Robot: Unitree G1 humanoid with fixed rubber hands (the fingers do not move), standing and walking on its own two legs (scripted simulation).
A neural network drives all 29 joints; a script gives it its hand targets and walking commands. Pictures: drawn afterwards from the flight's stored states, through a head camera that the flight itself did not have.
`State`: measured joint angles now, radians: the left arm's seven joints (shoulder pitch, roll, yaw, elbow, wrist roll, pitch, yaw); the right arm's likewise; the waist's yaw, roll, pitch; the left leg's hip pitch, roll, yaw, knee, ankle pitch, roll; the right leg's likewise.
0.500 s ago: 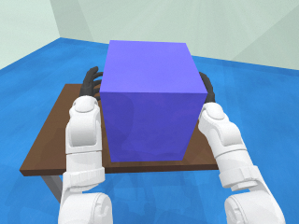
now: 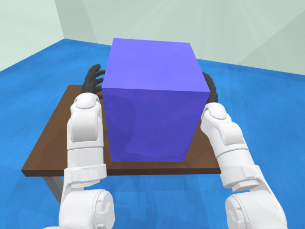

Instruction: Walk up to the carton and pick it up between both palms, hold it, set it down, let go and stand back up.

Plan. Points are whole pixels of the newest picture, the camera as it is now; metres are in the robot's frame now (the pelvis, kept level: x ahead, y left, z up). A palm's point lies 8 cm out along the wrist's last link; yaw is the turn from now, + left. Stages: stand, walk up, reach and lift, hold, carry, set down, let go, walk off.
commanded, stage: hold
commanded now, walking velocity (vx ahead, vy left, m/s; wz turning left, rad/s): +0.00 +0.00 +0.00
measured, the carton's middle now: (150, 102) +0.39 +0.01 +0.17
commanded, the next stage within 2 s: set down in 0.62 s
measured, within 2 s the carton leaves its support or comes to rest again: neither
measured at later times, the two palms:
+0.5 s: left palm (91, 96) +0.36 +0.15 +0.22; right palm (208, 104) +0.36 -0.14 +0.19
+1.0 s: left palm (95, 91) +0.39 +0.15 +0.21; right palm (205, 103) +0.38 -0.14 +0.18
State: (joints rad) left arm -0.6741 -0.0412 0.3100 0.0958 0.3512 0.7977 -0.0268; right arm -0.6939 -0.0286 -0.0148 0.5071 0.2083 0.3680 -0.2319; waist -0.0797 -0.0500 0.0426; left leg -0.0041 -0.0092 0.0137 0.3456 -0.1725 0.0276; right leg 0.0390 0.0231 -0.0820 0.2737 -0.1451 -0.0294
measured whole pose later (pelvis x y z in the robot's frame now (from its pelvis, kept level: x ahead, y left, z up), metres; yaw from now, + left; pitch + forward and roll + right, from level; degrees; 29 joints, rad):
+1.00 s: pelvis +0.02 +0.00 +0.00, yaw +0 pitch -10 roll -1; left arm -0.70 -0.08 0.34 0.22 0.42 0.58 -0.06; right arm -0.67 0.04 -0.15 0.65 0.02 0.08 -0.17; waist -0.05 -0.06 0.07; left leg 0.04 -0.02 0.02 0.31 -0.18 0.03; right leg 0.08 0.02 -0.08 0.26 -0.17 -0.03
